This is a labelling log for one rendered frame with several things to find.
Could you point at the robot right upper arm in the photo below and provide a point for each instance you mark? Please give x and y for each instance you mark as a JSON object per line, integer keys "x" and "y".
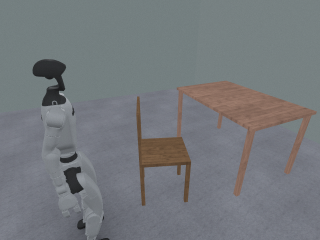
{"x": 55, "y": 120}

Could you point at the table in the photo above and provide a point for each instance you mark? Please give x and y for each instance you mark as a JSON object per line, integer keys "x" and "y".
{"x": 250, "y": 109}

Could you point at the left robot thigh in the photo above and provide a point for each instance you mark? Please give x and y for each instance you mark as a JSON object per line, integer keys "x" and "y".
{"x": 87, "y": 166}

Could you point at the robot torso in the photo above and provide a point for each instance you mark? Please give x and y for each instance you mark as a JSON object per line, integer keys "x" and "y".
{"x": 69, "y": 157}

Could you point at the robot right hand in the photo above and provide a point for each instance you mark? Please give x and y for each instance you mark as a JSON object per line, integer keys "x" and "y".
{"x": 68, "y": 202}

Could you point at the chair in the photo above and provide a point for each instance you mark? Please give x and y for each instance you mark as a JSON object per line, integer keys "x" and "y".
{"x": 160, "y": 152}

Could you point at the right robot forearm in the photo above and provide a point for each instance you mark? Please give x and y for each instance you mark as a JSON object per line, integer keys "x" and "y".
{"x": 54, "y": 168}

